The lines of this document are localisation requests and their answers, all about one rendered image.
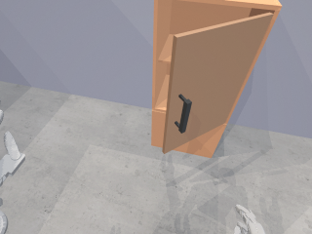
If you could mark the cupboard door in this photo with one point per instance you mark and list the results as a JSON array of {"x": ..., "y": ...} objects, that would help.
[{"x": 209, "y": 66}]

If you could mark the handle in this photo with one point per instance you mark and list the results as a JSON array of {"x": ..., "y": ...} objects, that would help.
[{"x": 184, "y": 114}]

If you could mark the robot right hand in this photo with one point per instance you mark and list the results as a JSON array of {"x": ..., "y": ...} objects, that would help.
[{"x": 249, "y": 218}]

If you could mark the robot left hand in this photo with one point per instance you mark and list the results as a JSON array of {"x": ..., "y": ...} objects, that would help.
[{"x": 10, "y": 163}]

